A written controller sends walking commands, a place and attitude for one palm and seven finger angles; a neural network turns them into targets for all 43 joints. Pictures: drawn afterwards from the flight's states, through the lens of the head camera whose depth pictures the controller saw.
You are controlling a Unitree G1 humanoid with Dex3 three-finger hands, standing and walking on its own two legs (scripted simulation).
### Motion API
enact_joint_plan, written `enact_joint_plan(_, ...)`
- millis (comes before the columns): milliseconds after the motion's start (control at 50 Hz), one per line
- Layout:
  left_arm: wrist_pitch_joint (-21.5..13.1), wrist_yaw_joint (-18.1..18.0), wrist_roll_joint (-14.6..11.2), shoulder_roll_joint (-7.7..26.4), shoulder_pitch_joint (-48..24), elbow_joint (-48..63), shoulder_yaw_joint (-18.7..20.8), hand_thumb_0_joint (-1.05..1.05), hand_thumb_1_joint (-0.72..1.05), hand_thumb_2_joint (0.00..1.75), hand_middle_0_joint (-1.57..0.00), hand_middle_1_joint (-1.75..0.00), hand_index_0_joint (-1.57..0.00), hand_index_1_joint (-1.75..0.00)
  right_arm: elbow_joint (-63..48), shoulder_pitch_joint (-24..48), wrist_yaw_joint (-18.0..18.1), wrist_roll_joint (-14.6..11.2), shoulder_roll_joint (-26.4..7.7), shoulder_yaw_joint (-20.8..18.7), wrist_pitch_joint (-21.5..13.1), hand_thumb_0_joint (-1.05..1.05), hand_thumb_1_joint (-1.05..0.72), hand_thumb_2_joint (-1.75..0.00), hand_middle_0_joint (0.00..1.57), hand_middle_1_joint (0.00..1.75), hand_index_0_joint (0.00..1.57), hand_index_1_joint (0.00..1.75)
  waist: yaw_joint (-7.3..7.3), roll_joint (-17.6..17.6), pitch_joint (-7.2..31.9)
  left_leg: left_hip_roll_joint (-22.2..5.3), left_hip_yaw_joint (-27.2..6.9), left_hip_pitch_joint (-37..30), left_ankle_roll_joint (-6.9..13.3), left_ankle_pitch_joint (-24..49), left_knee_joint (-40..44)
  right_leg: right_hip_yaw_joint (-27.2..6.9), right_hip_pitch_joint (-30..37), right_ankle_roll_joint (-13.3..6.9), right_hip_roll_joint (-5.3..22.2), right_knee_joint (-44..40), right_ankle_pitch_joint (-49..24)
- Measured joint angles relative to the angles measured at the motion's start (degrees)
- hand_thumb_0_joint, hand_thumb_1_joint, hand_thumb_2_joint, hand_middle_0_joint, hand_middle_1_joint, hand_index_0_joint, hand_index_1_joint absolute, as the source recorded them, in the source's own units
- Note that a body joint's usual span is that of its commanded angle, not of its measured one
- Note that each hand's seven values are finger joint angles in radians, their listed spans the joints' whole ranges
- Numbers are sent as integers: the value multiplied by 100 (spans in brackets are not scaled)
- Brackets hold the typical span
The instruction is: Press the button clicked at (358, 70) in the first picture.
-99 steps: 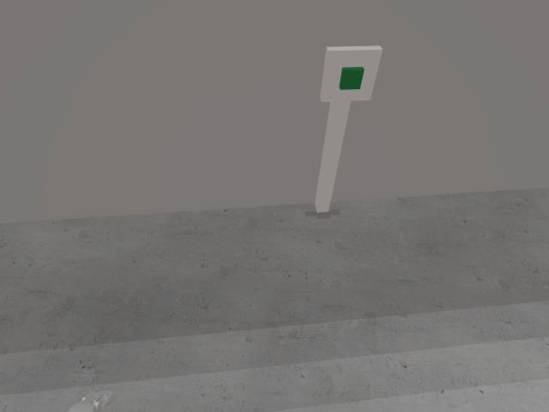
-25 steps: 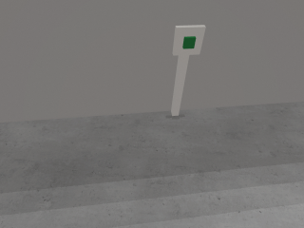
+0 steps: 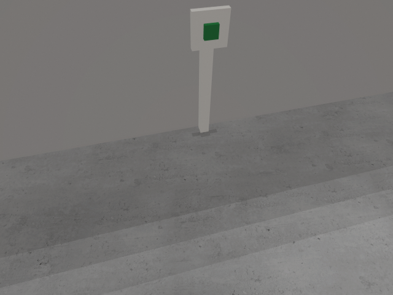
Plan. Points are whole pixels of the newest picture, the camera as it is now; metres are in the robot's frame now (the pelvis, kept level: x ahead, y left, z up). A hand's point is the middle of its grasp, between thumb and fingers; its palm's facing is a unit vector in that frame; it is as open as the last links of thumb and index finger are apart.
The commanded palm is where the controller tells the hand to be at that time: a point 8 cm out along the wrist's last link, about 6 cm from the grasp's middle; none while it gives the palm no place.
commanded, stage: walk to a spot facing it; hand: left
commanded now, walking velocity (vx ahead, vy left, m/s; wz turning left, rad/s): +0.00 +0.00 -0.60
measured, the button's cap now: (211, 31) +1.18 +0.03 -0.04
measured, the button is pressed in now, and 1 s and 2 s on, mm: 0 0 0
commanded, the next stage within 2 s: none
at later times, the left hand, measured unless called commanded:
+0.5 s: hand out of the picture +0.06 +0.18 -0.15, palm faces -0.13 -0.97 -0.22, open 7.4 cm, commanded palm none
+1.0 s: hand (149, 224) +0.31 +0.16 -0.17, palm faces -0.52 -0.84 -0.15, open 7.4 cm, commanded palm none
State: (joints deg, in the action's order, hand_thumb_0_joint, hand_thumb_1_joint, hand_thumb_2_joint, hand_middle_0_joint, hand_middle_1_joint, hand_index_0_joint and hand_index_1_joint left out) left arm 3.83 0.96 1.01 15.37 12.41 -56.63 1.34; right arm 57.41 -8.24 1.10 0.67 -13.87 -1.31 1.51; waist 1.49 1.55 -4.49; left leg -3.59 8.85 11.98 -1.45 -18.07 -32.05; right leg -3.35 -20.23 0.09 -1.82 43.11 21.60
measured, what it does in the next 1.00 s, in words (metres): walks ahead, turning right: left foot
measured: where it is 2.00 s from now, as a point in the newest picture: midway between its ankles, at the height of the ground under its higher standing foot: (257, 242)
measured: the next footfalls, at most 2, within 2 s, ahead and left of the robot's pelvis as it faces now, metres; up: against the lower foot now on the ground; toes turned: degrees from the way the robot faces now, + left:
left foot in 0.64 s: +0.12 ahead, +0.11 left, +0.00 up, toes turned -19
right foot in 1.22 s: +0.26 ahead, -0.18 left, +0.00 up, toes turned -50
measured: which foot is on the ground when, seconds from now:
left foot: down 0.00-0.08, up 0.10-0.62, down 0.64-1.00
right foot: down 0.00-0.64, up 0.66-1.00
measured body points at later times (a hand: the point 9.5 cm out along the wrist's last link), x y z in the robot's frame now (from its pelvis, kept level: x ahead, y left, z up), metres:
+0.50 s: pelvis +0.01 -0.01 +0.02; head +0.03 -0.01 +0.47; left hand +0.07 +0.23 -0.13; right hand +0.06 -0.29 -0.12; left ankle +0.03 +0.14 -0.67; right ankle +0.01 -0.09 -0.73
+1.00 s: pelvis +0.14 +0.02 +0.01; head +0.18 +0.05 +0.46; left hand +0.34 +0.20 -0.15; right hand -0.05 -0.13 -0.11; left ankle +0.08 +0.13 -0.73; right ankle +0.10 -0.15 -0.61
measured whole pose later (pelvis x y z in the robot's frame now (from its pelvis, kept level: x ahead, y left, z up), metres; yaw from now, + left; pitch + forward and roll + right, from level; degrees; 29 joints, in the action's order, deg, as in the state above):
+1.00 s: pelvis +0.14 +0.02 +0.01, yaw -34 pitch +0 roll -3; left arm 3.2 2.7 2.1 14.9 13.3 -54.4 5.9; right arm 60.0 -27.8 2.6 0.6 -8.0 -0.2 -3.8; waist -0.5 2.9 -0.9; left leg -2.5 14.6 -1.3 2.0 -21.6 -19.6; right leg -0.4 -40.8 1.4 2.0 70.5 6.6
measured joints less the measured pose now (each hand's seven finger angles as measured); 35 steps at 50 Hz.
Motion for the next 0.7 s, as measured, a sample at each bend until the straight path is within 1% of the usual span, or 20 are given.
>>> enact_joint_plan(20,17,12,-1,-56,37,40,21,1,91,89,-20,-30,-20,-30,-26,-20,-2,7,21,-18,9,0,-90,-90,21,30,20,30,12,-34,-33,-52,71,8,-23,-56,-93,122,-51,12,41,226,205)
enact_joint_plan(40,21,28,1,-113,82,85,37,1,91,89,-20,-30,-20,-30,-48,-44,-4,15,28,-37,21,0,-90,-90,21,30,20,30,22,-90,-52,-121,126,35,-57,-123,-213,234,-38,14,82,282,269)
enact_joint_plan(60,0,45,7,-165,142,140,50,1,91,89,-20,-30,-20,-30,-69,-73,-7,21,22,-53,37,0,-90,-90,21,30,20,30,35,-161,-54,-207,162,100,-105,-220,-397,331,54,15,117,111,123)
enact_joint_plan(80,-55,55,24,-196,215,206,59,1,91,89,-20,-30,-20,-30,-97,-106,-12,15,14,-71,66,0,-90,-90,21,30,20,30,45,-218,-30,-300,171,260,-117,-351,-712,350,131,-30,115,-172,-178)
enact_joint_plan(100,-118,36,40,-243,242,229,61,1,91,89,-20,-30,-20,-30,-104,-97,-8,9,3,-99,113,0,-90,-90,21,30,20,30,37,-303,-41,-324,-30,522,-137,-687,-1257,385,48,-155,31,-92,-189)
enact_joint_plan(120,-151,4,36,-294,250,241,52,1,91,89,-20,-30,-20,-30,-108,-86,2,-1,-4,-121,163,0,-90,-90,21,30,20,30,15,-365,-78,-248,-312,779,-128,-930,-1831,419,22,-280,-29,-45,-124)
enact_joint_plan(140,-161,-27,30,-342,266,255,51,1,91,89,-20,-30,-20,-30,-108,-83,4,-11,-2,-139,202,0,-90,-90,21,30,20,30,5,-399,-102,-163,-519,992,-107,-992,-2303,436,54,-375,-76,-118,-103)
enact_joint_plan(160,-163,-49,27,-378,294,270,58,1,91,89,-20,-30,-20,-30,-103,-80,-1,-17,8,-149,219,0,-90,-90,21,30,20,30,19,-395,-103,-92,-633,1169,-98,-942,-2666,415,98,-437,-114,-267,-148)
enact_joint_plan(200,-170,-73,9,-420,353,288,68,1,91,89,-20,-30,-20,-30,-110,-46,-17,-11,34,-153,213,0,-90,-90,20,30,20,30,57,-329,-100,-3,-735,1427,-118,-656,-3101,304,201,-487,-177,-670,-398)
enact_joint_plan(260,-201,-79,-17,-453,437,285,74,1,91,89,-21,-30,-20,-30,-180,12,-17,0,51,-164,171,0,-90,-90,20,30,20,30,61,-231,-50,47,-825,1625,-181,-277,-3238,106,327,-503,-261,-1235,-766)
enact_joint_plan(340,-256,-64,-19,-479,538,253,104,1,91,89,-21,-30,-20,-30,-252,5,-14,43,-1,-191,131,0,-90,-90,20,30,20,30,52,-217,128,22,-936,1656,-250,-20,-3128,-108,462,-503,-395,-1715,-1052)
enact_joint_plan(420,-345,-42,10,-469,643,236,137,1,91,89,-21,-30,-20,-30,-281,-49,-43,74,-58,-218,93,0,-90,-90,20,30,20,30,93,-221,342,-11,-961,1543,-272,-36,-2755,-309,570,-493,-506,-1950,-1155)
enact_joint_plan(500,-407,-22,41,-426,761,234,154,1,91,89,-21,-30,-20,-30,-351,-52,-74,63,-55,-223,39,0,-90,-90,20,30,20,30,172,-169,504,44,-959,1364,-236,-198,-2061,-569,663,-443,-559,-2082,-1183)
enact_joint_plan(580,-368,-9,62,-329,857,231,182,1,91,89,-21,-30,-20,-30,-488,-50,-91,12,34,-199,-62,0,-90,-90,20,30,20,30,256,-45,608,204,-961,1010,-132,-376,-1043,-878,705,-323,-570,-2028,-1091)
enact_joint_plan(620,-324,3,51,-259,890,233,212,1,91,89,-21,-30,-20,-30,-573,-76,-87,-17,94,-163,-150,0,-90,-90,20,30,20,30,254,24,641,294,-935,680,-70,-214,-343,-1026,664,-232,-591,-1838,-951)
enact_joint_plan(640,-305,9,43,-232,919,243,228,1,91,89,-21,-30,-20,-30,-632,-114,-78,-32,101,-133,-218,0,-90,-90,20,30,20,30,230,14,667,286,-914,438,-35,-176,92,-1068,591,-190,-644,-1627,-806)
enact_joint_plan(660,-281,17,22,-189,914,220,255,1,91,89,-21,-30,-20,-30,-648,-133,-57,-28,138,-115,-286,0,-90,-90,20,30,20,30,171,56,671,309,-851,363,63,24,219,-1056,448,-199,-639,-1243,-404)
enact_joint_plan(680,-242,25,14,-150,884,172,291,1,91,89,-20,-30,-20,-30,-657,-167,-45,-18,185,-87,-321,0,-90,-90,20,30,20,30,134,111,661,326,-741,322,184,76,159,-882,240,-177,-574,-704,17)
enact_joint_plan(700,-205,44,27,-119,855,141,326,1,91,89,-20,-30,-20,-30,-675,-240,-44,-4,221,-54,-338,0,-90,-90,20,30,20,30,103,125,653,300,-632,226,284,65,157,-626,-2,-129,-503,-102,226)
